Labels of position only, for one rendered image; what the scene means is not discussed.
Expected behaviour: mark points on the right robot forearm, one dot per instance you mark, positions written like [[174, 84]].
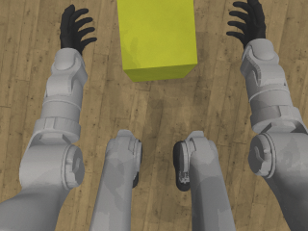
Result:
[[272, 109]]

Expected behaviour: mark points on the carton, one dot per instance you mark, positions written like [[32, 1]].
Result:
[[157, 38]]

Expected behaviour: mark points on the left robot hand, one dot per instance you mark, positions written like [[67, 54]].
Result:
[[69, 36]]

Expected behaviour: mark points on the left robot shin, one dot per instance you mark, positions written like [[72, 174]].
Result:
[[121, 132]]

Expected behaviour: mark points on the left robot forearm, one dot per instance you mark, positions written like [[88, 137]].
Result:
[[62, 102]]

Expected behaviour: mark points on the right robot upper arm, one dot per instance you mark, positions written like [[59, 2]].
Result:
[[281, 158]]

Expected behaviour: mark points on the right robot hand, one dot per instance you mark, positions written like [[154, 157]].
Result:
[[254, 26]]

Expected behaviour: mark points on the left robot upper arm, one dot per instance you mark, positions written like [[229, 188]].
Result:
[[48, 173]]

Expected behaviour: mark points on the right robot foot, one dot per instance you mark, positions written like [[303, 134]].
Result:
[[182, 186]]

